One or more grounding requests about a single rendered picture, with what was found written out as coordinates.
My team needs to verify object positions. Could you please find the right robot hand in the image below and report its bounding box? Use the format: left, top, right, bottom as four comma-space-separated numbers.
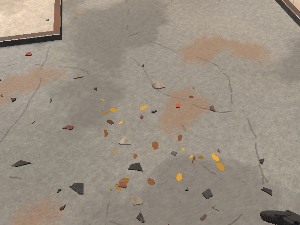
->
260, 210, 300, 225

